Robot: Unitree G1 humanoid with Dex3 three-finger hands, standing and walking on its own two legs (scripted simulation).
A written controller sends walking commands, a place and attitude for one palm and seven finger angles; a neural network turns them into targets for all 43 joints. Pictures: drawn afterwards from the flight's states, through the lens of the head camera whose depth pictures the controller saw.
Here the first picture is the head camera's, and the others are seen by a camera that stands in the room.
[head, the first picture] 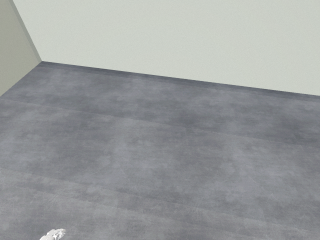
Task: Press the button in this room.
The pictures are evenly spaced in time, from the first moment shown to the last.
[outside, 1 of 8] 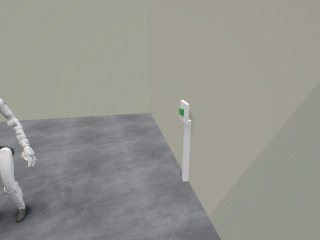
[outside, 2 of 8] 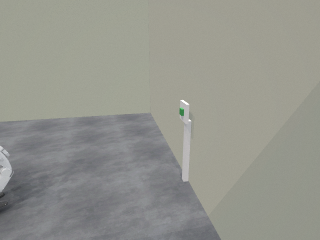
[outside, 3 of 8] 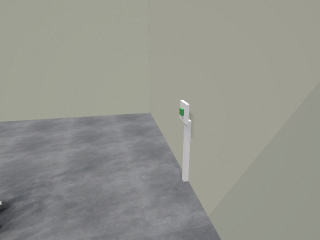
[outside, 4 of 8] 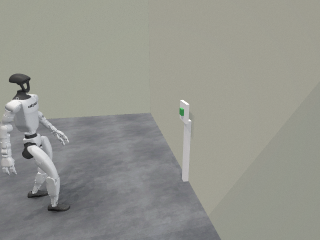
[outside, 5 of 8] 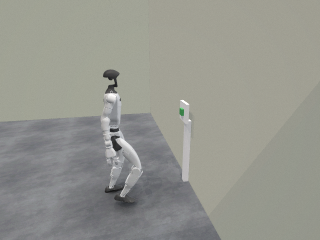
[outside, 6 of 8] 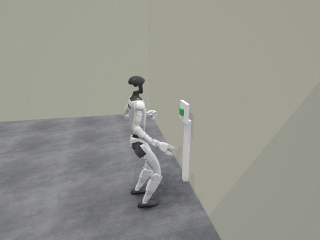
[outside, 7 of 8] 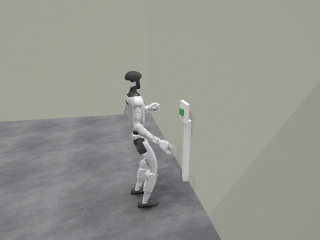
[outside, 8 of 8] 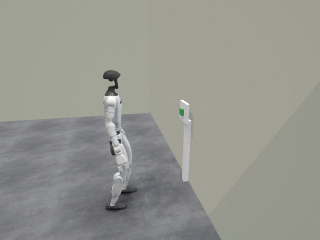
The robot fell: no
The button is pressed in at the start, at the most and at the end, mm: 0 13 0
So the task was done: yes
